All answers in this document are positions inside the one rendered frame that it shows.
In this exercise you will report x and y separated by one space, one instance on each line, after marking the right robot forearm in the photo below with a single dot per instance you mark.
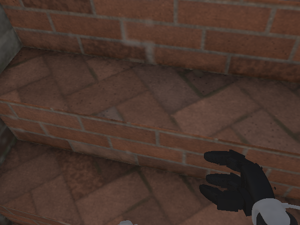
269 211

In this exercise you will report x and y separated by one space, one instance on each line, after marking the right robot hand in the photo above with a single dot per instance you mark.
243 191

